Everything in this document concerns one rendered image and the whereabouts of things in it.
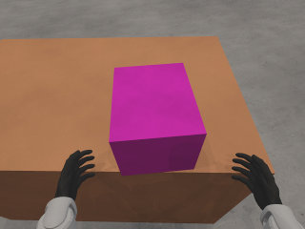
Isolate robot right forearm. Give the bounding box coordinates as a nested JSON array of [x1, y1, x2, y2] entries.
[[259, 204, 304, 229]]

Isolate robot left forearm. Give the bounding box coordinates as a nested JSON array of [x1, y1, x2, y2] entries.
[[36, 197, 77, 229]]

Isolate pedestal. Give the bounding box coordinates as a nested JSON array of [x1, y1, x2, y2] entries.
[[0, 36, 275, 224]]

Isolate carton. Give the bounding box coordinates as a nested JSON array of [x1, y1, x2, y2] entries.
[[109, 62, 207, 177]]

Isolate left robot hand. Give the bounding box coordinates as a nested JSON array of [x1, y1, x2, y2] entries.
[[54, 150, 95, 200]]

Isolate right robot hand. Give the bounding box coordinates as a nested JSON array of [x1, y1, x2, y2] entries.
[[231, 153, 282, 210]]

